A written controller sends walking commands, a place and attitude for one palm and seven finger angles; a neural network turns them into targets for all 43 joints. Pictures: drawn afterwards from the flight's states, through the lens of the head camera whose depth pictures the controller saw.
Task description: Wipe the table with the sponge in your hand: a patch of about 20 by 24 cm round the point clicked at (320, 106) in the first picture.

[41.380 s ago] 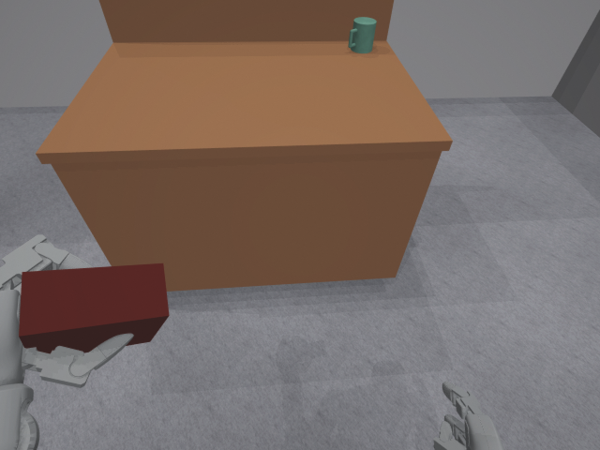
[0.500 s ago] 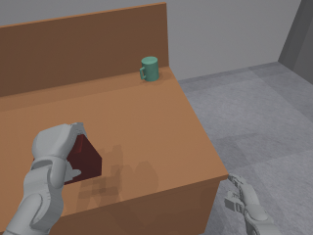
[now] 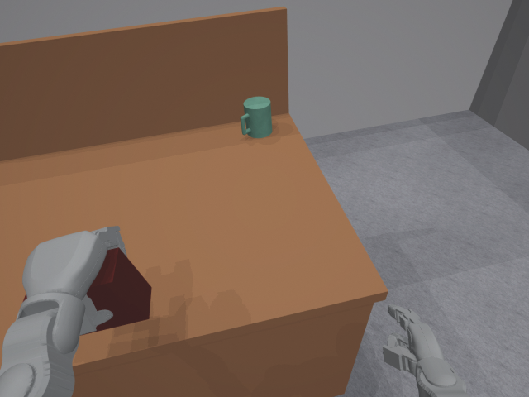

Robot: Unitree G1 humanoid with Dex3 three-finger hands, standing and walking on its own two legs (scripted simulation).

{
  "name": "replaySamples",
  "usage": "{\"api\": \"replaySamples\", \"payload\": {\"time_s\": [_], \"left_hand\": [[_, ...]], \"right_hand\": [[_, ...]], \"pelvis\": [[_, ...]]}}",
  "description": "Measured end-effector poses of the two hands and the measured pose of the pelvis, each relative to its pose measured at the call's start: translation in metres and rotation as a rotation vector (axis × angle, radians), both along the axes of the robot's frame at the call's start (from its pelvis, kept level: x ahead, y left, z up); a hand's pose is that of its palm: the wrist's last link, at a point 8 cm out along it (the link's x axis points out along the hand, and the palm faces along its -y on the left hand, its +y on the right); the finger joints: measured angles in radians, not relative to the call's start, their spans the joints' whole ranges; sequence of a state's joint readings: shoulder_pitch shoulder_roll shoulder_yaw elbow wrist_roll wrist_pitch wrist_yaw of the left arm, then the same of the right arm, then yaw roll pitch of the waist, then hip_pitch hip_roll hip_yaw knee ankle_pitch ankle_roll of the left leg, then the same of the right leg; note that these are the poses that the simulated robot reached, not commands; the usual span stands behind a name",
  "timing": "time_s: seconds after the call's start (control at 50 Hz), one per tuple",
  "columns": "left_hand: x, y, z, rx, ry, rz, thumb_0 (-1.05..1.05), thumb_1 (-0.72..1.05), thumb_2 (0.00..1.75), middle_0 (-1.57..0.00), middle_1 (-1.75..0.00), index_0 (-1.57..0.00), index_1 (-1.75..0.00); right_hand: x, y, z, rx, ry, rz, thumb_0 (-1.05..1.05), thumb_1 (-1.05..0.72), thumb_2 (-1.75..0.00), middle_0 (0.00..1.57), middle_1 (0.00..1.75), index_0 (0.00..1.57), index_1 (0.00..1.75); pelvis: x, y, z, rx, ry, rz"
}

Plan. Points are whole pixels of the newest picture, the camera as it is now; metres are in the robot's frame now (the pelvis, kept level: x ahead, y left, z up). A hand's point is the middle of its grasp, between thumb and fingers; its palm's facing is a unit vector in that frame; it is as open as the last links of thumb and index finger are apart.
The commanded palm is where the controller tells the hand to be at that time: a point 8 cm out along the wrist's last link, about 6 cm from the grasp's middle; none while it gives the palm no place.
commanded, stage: bring the sponge back beside the body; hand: left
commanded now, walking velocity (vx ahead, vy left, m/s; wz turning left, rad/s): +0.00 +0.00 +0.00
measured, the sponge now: (102, 299) +0.20 +0.29 +0.07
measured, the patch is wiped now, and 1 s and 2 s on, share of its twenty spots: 0.95 0.95 0.95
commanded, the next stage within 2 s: step back with the hand held close in 0.54 s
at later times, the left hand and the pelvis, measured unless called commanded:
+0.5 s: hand (77, 296) +0.18 +0.29 +0.11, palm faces +0.08 -0.13 -0.99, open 9.3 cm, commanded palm +0.14 +0.28 +0.18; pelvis -0.01 +0.00 +0.00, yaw +0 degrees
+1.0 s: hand (106, 269) +0.20 +0.24 +0.16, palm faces +0.28 -0.87 -0.40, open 9.3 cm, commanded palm +0.15 +0.30 +0.17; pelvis -0.01 +0.02 -0.01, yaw +0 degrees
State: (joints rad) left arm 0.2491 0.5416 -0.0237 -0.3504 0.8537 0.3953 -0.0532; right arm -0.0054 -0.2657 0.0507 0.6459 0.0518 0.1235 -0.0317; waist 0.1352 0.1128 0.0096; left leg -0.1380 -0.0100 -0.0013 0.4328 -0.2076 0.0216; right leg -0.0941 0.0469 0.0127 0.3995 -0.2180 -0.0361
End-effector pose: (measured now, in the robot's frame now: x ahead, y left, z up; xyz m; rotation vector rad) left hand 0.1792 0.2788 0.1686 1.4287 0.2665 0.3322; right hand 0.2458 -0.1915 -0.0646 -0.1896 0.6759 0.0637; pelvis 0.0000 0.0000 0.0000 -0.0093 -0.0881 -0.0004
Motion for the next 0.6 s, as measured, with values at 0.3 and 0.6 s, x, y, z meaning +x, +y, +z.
{"api": "replaySamples", "payload": {"time_s": [0.3, 0.6], "left_hand": [[-0.026, -0.001, -0.004, 0.0, 0.013, -0.019, 0.0, -0.45, 1.1, -0.8, -1.4, -0.82, -1.39], [-0.021, 0.0, -0.008, -0.028, 0.022, -0.005, 0.0, -0.45, 1.1, -0.8, -1.4, -0.82, -1.39]], "right_hand": [[-0.002, 0.003, 0.003, -0.006, -0.034, 0.005, 0.02, -0.91, -0.9, 0.2, 0.3, 0.2, 0.29], [-0.005, 0.003, 0.005, -0.002, -0.043, -0.001, 0.02, -0.91, -0.9, 0.2, 0.3, 0.2, 0.3]], "pelvis": [[-0.004, 0.001, -0.001, -0.005, -0.015, 0.007], [-0.007, 0.001, 0.0, -0.003, -0.013, 0.005]]}}
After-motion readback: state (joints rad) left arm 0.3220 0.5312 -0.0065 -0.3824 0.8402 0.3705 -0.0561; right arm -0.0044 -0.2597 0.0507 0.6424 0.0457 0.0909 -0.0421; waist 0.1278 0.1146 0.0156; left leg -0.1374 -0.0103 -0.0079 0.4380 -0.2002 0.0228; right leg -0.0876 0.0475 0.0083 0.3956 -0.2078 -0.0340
